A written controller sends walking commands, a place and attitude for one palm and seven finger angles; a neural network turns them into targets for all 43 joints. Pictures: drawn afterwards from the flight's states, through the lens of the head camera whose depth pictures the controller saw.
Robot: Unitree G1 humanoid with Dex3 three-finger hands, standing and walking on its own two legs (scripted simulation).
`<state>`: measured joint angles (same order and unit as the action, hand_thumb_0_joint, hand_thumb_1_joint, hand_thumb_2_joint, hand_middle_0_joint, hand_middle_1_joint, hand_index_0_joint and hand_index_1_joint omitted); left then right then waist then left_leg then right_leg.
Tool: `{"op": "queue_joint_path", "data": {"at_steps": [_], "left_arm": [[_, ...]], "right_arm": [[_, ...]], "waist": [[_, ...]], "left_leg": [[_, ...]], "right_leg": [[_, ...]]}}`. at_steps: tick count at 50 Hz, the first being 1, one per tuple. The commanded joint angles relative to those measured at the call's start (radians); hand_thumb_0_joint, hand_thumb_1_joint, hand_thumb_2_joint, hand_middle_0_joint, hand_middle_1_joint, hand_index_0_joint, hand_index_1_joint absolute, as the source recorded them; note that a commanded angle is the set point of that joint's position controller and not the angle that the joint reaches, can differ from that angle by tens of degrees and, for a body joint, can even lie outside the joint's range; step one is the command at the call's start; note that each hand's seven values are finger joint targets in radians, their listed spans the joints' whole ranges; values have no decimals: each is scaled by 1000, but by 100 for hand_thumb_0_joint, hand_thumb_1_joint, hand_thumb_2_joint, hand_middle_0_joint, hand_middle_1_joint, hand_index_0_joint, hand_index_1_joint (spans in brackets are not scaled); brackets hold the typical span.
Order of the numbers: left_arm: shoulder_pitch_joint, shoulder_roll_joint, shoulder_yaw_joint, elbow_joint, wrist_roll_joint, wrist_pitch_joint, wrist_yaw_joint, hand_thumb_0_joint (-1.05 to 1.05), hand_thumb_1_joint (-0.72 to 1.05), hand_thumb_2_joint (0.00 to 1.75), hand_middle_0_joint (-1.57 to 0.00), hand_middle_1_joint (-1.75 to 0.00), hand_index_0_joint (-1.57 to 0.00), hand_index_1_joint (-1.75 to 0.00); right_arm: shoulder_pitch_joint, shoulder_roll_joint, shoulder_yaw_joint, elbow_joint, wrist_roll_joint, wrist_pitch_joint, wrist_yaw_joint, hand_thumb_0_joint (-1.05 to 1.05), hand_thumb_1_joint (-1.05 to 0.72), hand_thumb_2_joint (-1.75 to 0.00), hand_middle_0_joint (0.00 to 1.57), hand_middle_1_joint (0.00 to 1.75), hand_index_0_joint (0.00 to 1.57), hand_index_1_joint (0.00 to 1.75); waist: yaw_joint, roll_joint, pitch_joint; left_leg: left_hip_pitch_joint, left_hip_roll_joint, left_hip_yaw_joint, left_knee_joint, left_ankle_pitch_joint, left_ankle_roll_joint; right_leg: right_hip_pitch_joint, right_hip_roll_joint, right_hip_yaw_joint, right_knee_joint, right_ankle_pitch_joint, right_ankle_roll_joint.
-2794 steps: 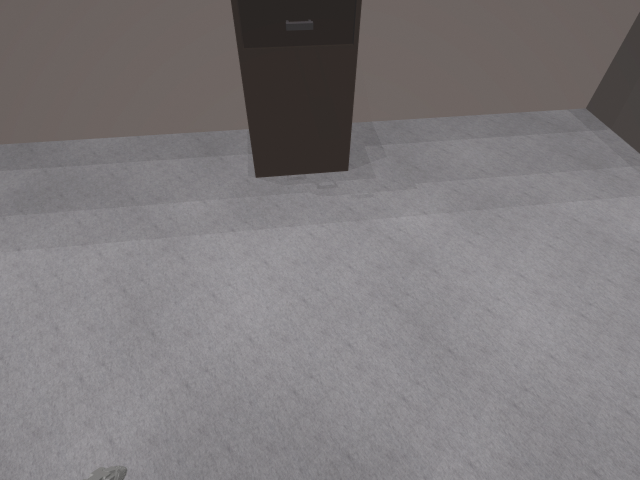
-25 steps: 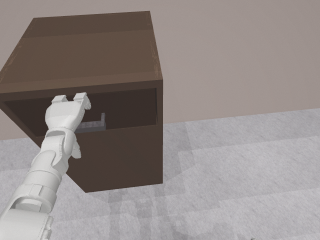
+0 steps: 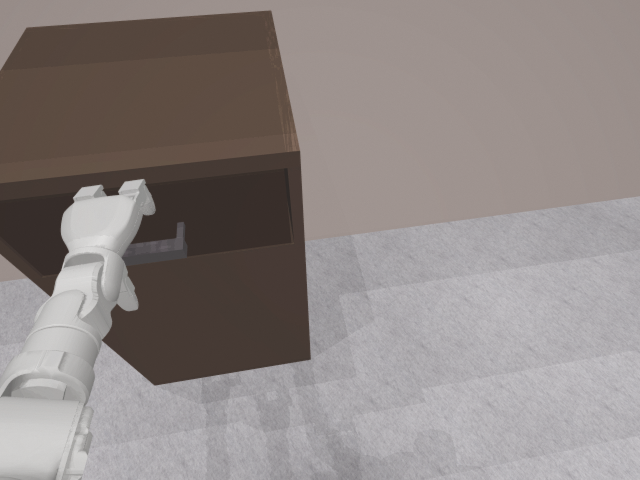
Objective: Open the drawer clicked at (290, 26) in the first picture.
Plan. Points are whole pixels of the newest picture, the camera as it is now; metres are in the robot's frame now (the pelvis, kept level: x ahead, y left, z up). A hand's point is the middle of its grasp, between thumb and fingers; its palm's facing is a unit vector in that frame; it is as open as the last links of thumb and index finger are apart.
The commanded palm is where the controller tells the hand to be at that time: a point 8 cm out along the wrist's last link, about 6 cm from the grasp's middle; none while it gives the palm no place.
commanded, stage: move the hooked fingers above the handle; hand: left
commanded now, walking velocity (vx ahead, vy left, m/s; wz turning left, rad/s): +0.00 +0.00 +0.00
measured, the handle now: (152, 241) +0.46 +0.27 -0.02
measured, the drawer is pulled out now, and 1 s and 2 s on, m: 0.00 0.00 0.00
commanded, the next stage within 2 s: lower the fingers behind the handle in 0.36 s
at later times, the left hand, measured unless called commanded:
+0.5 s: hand (122, 246) +0.41 +0.28 +0.04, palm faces -0.02 -0.03 -1.00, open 13.6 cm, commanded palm +0.39 +0.29 +0.09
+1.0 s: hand (131, 263) +0.41 +0.28 +0.00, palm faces +0.00 -0.04 -1.00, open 13.8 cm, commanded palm +0.39 +0.28 +0.05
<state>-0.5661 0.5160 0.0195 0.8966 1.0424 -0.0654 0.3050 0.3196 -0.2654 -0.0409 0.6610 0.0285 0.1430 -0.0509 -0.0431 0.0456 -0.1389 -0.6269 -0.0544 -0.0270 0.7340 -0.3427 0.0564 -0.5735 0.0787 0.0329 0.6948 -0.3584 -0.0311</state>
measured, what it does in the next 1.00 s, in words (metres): stands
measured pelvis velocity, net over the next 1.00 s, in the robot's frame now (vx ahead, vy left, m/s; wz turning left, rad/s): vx -0.01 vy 0.01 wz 0.00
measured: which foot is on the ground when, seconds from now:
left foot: down 0.00-1.00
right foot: down 0.00-1.00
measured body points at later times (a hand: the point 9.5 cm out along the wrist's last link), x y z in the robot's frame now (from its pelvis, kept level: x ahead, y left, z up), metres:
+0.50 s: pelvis +0.00 +0.00 +0.00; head +0.05 +0.00 +0.44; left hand +0.41 +0.28 +0.09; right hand +0.07 -0.27 -0.13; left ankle +0.00 +0.08 -0.71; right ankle -0.02 -0.11 -0.71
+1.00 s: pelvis -0.01 +0.01 -0.02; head +0.07 +0.01 +0.43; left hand +0.40 +0.28 +0.05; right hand +0.05 -0.27 -0.14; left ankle +0.00 +0.08 -0.71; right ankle -0.02 -0.11 -0.71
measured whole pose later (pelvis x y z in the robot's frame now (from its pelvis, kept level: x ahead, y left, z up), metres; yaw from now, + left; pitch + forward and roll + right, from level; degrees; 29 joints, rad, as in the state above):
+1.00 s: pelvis -0.01 +0.01 -0.02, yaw +0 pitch +17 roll -2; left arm -0.56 0.51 0.03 0.94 1.08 -0.13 0.40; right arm 0.33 -0.26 -0.05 0.68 0.00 0.13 -0.04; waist -0.05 0.05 -0.17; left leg -0.77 -0.06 -0.04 0.85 -0.38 0.06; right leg -0.70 0.08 0.01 0.80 -0.39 -0.02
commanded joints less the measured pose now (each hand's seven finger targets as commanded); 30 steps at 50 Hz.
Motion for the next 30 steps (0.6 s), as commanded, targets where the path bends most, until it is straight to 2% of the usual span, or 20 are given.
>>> {"op": "queue_joint_path", "data": {"at_steps": [1, 3, 4, 6, 7, 8, 10, 11, 13, 15, 17, 20, 21, 22, 24, 26, 27, 28, 29, 30], "left_arm": [[-414, 319, 92, -152, 3, 18, 33, 0, -50, 30, -30, -120, -30, -120], [-436, 294, 61, -153, 7, 21, 37, 0, -50, 30, -30, -120, -30, -120], [-435, 295, 65, -139, 6, 23, 38, 0, -50, 30, -30, -120, -30, -120], [-418, 343, 106, -121, 4, 27, 39, 0, -50, 30, -30, -120, -30, -120], [-460, 318, 72, -146, 6, 24, 39, 0, -50, 30, -30, -120, -30, -120], [-435, 300, 68, -132, 3, 26, 37, 0, -50, 30, -30, -120, -30, -120], [-424, 339, 96, -121, 0, 29, 36, 0, -50, 30, -30, -120, -30, -120], [-437, 351, 105, -127, 1, 25, 34, 0, -50, 30, -30, -120, -30, -120], [-429, 314, 73, -117, 2, 26, 33, 0, -50, 30, -30, -120, -30, -120], [-447, 340, 90, -113, 3, 25, 36, 0, -50, 30, -30, -120, -30, -120], [-451, 347, 94, -130, 3, 19, 36, 0, -50, 30, -30, -120, -30, -120], [-431, 336, 89, -113, -1, 20, 34, 0, -50, 30, -30, -120, -30, -120], [-432, 360, 112, -101, -3, 18, 33, 0, -50, 30, -30, -120, -30, -120], [-438, 370, 113, -118, 2, 14, 34, 0, -50, 30, -30, -120, -30, -120], [-414, 339, 95, -103, -3, 15, 33, 0, -50, 30, -30, -120, -30, -120], [-390, 337, 103, -78, -6, 12, 33, 0, -50, 30, -30, -120, -30, -120], [-387, 344, 105, -81, 0, 11, 35, 0, -50, 30, -30, -120, -30, -120], [-374, 304, 77, -74, -3, 14, 37, 0, -50, 30, -30, -120, -30, -120], [-368, 329, 100, -74, 0, 12, 40, 0, -50, 30, -30, -120, -30, -120], [-341, 316, 92, -48, -3, 19, 40, 0, -50, 30, -30, -120, -30, -120]], "right_arm": [[38, -144, -52, -92, 1, -32, -13, 0, -90, -90, 20, 30, 20, 30], [39, -141, -51, -91, 3, -35, -13, 0, -90, -90, 20, 30, 20, 30], [45, -142, -51, -86, 2, -35, -11, 0, -90, -90, 20, 30, 20, 30], [45, -148, -49, -84, -1, -31, -14, 0, -90, -90, 20, 30, 20, 30], [48, -144, -48, -89, 1, -31, -13, 0, -90, -90, 20, 30, 20, 30], [46, -141, -51, -88, 1, -32, -12, 0, -90, -90, 20, 30, 20, 30], [43, -144, -46, -88, 1, -29, -15, 0, -90, -90, 20, 30, 20, 30], [40, -145, -46, -88, 0, -26, -16, 0, -90, -90, 20, 30, 20, 30], [37, -140, -45, -91, 4, -26, -16, 0, -90, -90, 20, 30, 20, 30], [38, -143, -43, -87, 3, -27, -18, 0, -90, -90, 20, 30, 20, 30], [41, -143, -44, -91, 2, -27, -19, 0, -90, -90, 20, 30, 20, 30], [39, -142, -43, -91, 3, -26, -19, 0, -90, -90, 20, 30, 20, 30], [41, -144, -42, -87, 2, -23, -19, 0, -90, -90, 20, 30, 20, 30], [38, -144, -42, -91, 2, -23, -20, 0, -90, -90, 20, 30, 20, 30], [40, -141, -42, -91, 3, -24, -18, 0, -90, -90, 20, 30, 20, 30], [44, -145, -42, -87, -1, -19, -18, 0, -90, -90, 20, 30, 20, 30], [44, -144, -42, -87, 2, -19, -16, 0, -90, -90, 20, 30, 20, 30], [43, -142, -44, -91, 1, -20, -14, 0, -90, -90, 20, 30, 20, 30], [46, -144, -45, -87, 2, -20, -13, 0, -90, -90, 20, 30, 20, 30], [45, -145, -43, -88, 0, -18, -13, 0, -90, -90, 20, 30, 20, 30]], "waist": [[-10, -9, -295], [-19, 22, -293], [-18, 6, -288], [-10, -19, -310], [-21, 1, -320], [-15, 7, -309], [-9, -18, -311], [-11, -2, -311], [-15, 9, -285], [-17, -9, -279], [-14, -1, -322], [-14, -5, -293], [-13, -31, -294], [-7, -4, -306], [-9, -5, -291], [-8, -30, -290], [-3, -16, -286], [-6, -7, -273], [0, -23, -285], [-3, -42, -269]], "left_leg": [[172, 14, 12, -70, 269, 5], [188, 14, 12, -66, 261, 3], [185, 14, 11, -66, 262, 4], [166, 11, 11, -60, 273, 6], [173, 11, 11, -60, 273, 6], [181, 12, 14, -60, 274, 5], [154, 9, 17, -58, 264, 8], [154, 9, 14, -59, 271, 6], [159, 10, 15, -64, 244, 6], [148, 11, 11, -64, 230, 7], [162, 10, 15, -60, 251, 9], [148, 10, 18, -60, 240, 8], [136, 10, 14, -61, 239, 9], [140, 9, 16, -61, 239, 8], [139, 9, 17, -60, 241, 7], [130, 10, 16, -55, 249, 7], [124, 11, 15, -56, 246, 6], [129, 11, 18, -55, 242, 5], [123, 12, 16, -53, 238, 4], [107, 10, 20, -50, 229, 7]], "right_leg": [[113, -18, -9, -87, 242, -14], [84, -18, -10, -87, 230, -13], [84, -17, -12, -87, 231, -13], [115, -17, -7, -83, 251, -12], [109, -19, -6, -81, 256, -10], [102, -18, -10, -84, 254, -11], [125, -20, -2, -85, 260, -9], [125, -21, -4, -82, 260, -11], [99, -19, -8, -89, 230, -11], [95, -19, -6, -90, 214, -10], [114, -20, -2, -86, 239, -8], [107, -20, -4, -89, 233, -8], [119, -20, -4, -88, 230, -8], [117, -21, -1, -84, 233, -8], [106, -19, -5, -85, 233, -9], [108, -17, -6, -80, 239, -10], [100, -18, -7, -76, 235, -10], [86, -17, -10, -76, 229, -11], [89, -17, -9, -74, 224, -11], [92, -17, -6, -76, 225, -9]]}}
